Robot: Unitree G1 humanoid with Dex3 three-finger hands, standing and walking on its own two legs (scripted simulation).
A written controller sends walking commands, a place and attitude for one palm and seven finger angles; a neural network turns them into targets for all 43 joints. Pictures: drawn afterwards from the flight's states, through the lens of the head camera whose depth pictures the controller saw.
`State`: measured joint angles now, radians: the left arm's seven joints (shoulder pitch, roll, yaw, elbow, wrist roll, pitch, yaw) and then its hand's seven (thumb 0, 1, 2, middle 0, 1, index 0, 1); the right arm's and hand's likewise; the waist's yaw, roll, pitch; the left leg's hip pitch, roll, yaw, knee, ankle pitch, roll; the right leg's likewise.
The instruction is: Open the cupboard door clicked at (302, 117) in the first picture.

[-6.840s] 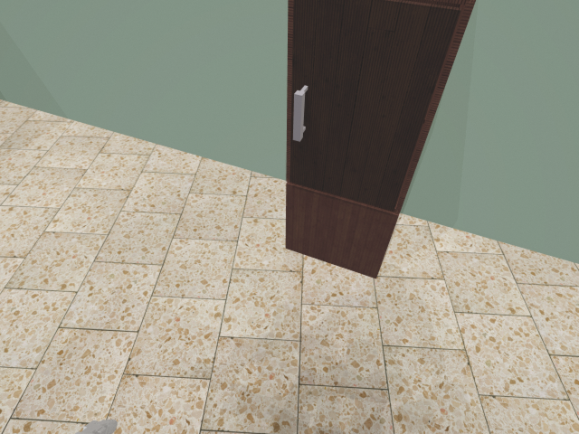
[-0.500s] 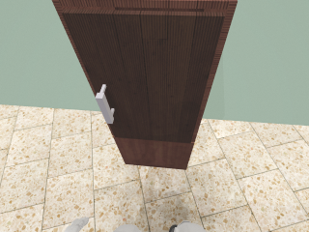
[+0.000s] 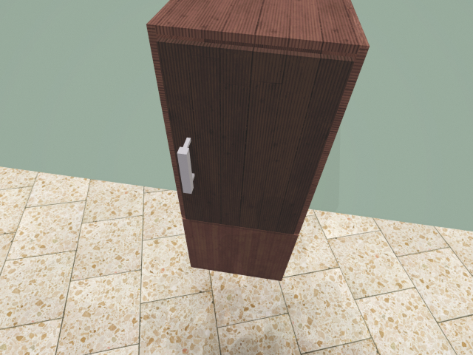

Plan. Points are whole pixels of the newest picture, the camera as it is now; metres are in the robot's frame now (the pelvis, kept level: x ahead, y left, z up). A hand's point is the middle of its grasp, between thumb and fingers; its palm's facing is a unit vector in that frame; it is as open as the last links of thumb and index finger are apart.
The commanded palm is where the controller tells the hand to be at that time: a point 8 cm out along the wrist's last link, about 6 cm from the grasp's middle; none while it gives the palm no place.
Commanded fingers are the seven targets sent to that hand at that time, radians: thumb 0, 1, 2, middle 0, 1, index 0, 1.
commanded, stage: come to a stop and stand still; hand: left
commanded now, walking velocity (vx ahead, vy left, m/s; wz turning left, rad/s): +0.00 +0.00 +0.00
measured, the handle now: (188, 166) +0.56 +0.17 -0.05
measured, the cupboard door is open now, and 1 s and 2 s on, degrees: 0 0 0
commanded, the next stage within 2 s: look again from close up in 0.62 s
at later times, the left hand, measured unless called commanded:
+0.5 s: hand out of the picture -0.04 +0.13 -0.17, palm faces +0.03 -0.98 -0.18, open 7.3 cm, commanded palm none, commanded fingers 0.00 0.90 0.90 -0.20 -0.30 -0.20 -0.30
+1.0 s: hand out of the picture +0.00 +0.18 -0.18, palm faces +0.02 -0.98 -0.20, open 7.3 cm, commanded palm none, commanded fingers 0.00 0.90 0.90 -0.20 -0.30 -0.20 -0.30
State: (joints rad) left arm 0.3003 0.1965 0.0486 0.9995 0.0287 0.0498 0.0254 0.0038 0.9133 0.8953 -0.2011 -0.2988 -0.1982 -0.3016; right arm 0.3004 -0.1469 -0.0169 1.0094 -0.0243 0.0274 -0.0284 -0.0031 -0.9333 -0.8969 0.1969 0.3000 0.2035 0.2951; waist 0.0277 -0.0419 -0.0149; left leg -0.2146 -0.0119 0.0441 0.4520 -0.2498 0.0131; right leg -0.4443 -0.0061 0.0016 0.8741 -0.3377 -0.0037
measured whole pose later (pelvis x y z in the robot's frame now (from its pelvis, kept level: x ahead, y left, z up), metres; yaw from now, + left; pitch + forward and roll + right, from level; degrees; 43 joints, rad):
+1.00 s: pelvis -0.01 +0.01 +0.00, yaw -1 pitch +0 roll -1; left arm 0.30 0.15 0.00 1.08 0.02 -0.03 0.05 0.00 0.91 0.90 -0.20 -0.30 -0.20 -0.30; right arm 0.31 -0.16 0.00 1.07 -0.02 -0.03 -0.03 0.01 -0.93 -0.90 0.19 0.30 0.20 0.29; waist 0.00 0.02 -0.01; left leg -0.23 0.00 0.04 0.56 -0.32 0.03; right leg -0.20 0.00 -0.02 0.52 -0.32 0.00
